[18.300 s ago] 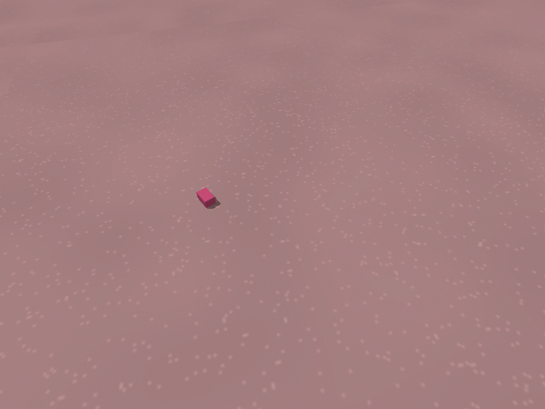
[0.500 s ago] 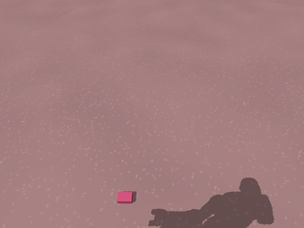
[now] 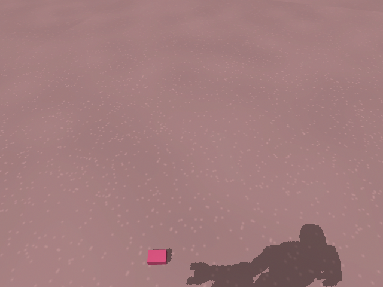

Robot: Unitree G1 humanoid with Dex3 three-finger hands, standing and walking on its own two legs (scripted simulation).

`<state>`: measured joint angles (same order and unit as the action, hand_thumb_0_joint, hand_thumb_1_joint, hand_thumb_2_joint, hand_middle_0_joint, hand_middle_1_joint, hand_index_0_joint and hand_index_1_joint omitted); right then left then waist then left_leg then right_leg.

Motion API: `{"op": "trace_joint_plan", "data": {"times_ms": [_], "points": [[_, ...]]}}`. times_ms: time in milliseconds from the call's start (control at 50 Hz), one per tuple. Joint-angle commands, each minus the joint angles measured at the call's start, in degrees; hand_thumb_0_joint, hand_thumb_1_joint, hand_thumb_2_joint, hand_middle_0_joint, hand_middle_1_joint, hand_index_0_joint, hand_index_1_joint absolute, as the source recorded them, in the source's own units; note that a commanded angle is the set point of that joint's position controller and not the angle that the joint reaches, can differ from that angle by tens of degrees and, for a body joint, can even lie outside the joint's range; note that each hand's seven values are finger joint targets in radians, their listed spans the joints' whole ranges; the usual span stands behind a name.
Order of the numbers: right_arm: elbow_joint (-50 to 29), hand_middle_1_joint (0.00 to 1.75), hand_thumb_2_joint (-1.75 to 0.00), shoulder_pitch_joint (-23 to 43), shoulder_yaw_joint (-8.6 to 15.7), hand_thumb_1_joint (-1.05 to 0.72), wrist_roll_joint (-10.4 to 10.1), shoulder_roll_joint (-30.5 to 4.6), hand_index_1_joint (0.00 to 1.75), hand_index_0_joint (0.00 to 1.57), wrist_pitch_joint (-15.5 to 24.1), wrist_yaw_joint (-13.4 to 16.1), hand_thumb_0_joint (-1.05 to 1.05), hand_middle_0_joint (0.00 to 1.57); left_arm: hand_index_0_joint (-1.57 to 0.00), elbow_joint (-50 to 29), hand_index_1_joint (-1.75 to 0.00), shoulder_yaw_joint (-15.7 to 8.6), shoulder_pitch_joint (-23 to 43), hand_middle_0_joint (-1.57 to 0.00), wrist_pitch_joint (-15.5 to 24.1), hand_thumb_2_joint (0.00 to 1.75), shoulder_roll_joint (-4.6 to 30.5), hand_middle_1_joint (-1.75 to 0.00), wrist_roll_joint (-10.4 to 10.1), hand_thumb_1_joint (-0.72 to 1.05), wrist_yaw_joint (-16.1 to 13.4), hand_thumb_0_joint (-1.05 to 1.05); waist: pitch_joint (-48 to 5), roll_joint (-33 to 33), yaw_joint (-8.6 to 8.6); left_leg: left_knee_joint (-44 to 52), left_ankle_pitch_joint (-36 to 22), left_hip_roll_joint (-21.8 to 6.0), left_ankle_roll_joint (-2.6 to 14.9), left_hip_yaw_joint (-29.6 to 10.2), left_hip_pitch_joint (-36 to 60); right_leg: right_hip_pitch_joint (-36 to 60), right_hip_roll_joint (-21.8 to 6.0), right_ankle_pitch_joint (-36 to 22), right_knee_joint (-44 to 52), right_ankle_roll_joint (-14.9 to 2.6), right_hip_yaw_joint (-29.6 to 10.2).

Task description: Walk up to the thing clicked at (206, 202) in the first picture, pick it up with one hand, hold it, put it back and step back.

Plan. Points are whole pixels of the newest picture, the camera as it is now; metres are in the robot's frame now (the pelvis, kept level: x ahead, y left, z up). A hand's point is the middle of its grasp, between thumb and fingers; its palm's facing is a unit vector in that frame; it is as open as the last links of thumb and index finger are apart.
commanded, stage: stand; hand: left
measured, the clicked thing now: (157, 257) +0.41 +0.22 -0.76
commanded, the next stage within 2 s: none
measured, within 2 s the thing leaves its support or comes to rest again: neither
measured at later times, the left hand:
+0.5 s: hand out of the picture +0.07 +0.26 -0.16, palm faces -0.01 -0.94 -0.34, open 7.4 cm
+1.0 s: hand out of the picture +0.07 +0.26 -0.16, palm faces -0.01 -0.94 -0.34, open 7.4 cm
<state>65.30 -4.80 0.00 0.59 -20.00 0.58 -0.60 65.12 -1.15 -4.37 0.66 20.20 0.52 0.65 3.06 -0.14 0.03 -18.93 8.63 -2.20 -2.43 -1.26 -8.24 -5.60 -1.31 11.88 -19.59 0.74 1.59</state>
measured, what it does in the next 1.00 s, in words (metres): stands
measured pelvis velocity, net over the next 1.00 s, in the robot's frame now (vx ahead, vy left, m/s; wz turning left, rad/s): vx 0.00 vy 0.00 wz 0.00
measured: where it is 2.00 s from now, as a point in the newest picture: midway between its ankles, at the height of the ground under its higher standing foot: outside the picture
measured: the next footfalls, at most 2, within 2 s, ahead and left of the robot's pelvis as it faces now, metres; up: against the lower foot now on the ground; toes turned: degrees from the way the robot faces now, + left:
none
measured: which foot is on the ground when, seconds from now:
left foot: down 0.00-1.00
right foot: down 0.00-1.00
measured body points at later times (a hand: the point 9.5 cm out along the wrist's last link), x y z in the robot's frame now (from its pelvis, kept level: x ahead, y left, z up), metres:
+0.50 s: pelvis +0.00 +0.00 +0.00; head +0.01 +0.00 +0.45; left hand +0.07 +0.30 -0.13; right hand +0.08 -0.30 -0.13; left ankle +0.02 +0.15 -0.75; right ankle -0.01 -0.13 -0.75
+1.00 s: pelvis +0.00 +0.00 +0.00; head +0.01 +0.00 +0.45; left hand +0.07 +0.30 -0.13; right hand +0.07 -0.30 -0.13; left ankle +0.02 +0.15 -0.75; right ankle -0.01 -0.13 -0.75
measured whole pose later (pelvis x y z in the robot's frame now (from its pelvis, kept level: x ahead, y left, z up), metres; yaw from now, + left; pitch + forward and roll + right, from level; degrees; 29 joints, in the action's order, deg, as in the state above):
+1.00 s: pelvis +0.00 +0.00 +0.00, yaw +0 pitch -2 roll +0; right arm 65.6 -6.1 -0.5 0.4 -20.3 0.4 -0.5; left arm 64.8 -0.6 -6.6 0.3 20.4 0.5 0.6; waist 3.1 -0.1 0.2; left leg -18.7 8.6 -2.2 -2.4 -1.3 -8.0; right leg -5.3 -1.3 11.8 -19.2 0.7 1.6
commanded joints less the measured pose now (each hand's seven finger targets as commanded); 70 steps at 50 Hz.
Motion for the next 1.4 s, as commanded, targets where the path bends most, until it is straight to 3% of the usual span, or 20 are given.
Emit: {"op": "trace_joint_plan", "data": {"times_ms": [0, 220, 380, 500, 1380], "points": [[-3.76, 0.30, -0.90, 3.27, 2.53, -0.90, 0.05, -12.27, 0.30, 0.20, 1.29, 0.73, 0.00, 0.20, -0.20, -3.42, -0.30, -1.91, 1.70, -0.20, 1.46, 0.90, 12.06, -0.30, -0.14, 0.90, -0.86, 0.00, -5.98, -0.70, 0.11, 2.02, -10.15, -5.74, 2.52, -4.09, 2.96, 0.42, -6.15, -9.25, 3.15, -1.30, -4.84], [-3.39, 0.30, -0.90, 2.77, 2.36, -0.90, -0.01, -12.55, 0.30, 0.20, 1.02, 0.85, 0.00, 0.20, -0.20, -3.54, -0.30, -1.67, 1.34, -0.20, 1.18, 0.90, 12.17, -0.30, -0.02, 0.90, -0.91, 0.00, -4.80, -0.52, -0.19, 2.31, -7.50, -5.52, 2.61, -3.66, 2.20, -0.21, -6.24, -7.47, 3.78, -1.45, -5.16], [-3.30, 0.30, -0.90, 2.74, 2.16, -0.90, -0.10, -12.35, 0.30, 0.20, 1.06, 0.77, 0.00, 0.20, -0.20, -3.48, -0.30, -1.56, 0.37, -0.20, 1.29, 0.90, 12.30, -0.30, -0.10, 0.90, -0.94, 0.00, -5.31, -0.05, -0.06, 2.17, -8.60, -5.73, 2.67, -3.76, 3.37, -0.11, -6.35, -8.48, 3.77, -1.43, -5.17], [-3.23, 0.30, -0.90, 2.32, 2.03, -0.90, -0.07, -12.26, 0.30, 0.20, 0.99, 0.68, 0.00, 0.20, -0.20, -3.39, -0.30, -1.54, 0.47, -0.20, 1.04, 0.90, 12.29, -0.30, -0.08, 0.90, -0.84, 0.00, -3.56, 0.15, -0.15, 3.18, -4.81, -5.36, 2.61, -3.99, 1.52, -0.78, -6.17, -4.46, 4.31, -1.49, -4.97], [-3.79, 0.30, -0.90, 1.34, 2.10, -0.90, -0.05, -12.80, 0.30, 0.20, 0.91, 0.90, 0.00, 0.20, -0.20, -4.28, -0.30, -1.40, -0.63, -0.20, 1.00, 0.90, 12.65, -0.30, -0.02, 0.90, -1.03, 0.00, -4.49, -0.20, 0.09, 2.08, -8.01, -5.63, 2.85, -3.67, 3.19, -0.39, -6.37, -7.54, 3.91, -1.61, -4.99]]}}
